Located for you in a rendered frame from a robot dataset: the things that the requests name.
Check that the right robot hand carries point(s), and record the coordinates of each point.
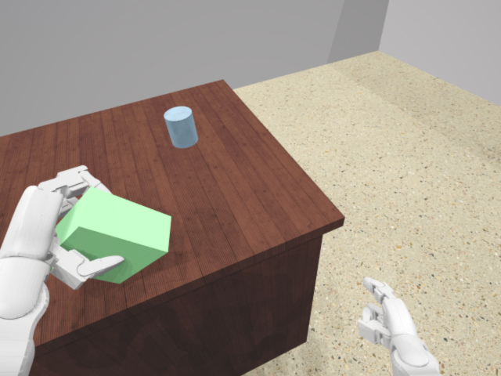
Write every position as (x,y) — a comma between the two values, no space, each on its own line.
(391,320)

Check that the table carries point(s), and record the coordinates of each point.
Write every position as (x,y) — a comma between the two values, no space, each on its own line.
(235,289)

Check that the left robot forearm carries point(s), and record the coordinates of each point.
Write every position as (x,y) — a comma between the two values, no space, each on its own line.
(24,298)

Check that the right robot forearm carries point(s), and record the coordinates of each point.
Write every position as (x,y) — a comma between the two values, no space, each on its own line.
(411,357)

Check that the left robot hand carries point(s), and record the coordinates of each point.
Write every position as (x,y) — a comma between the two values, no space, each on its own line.
(33,226)

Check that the sponge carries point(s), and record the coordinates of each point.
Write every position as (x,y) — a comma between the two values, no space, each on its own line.
(102,224)

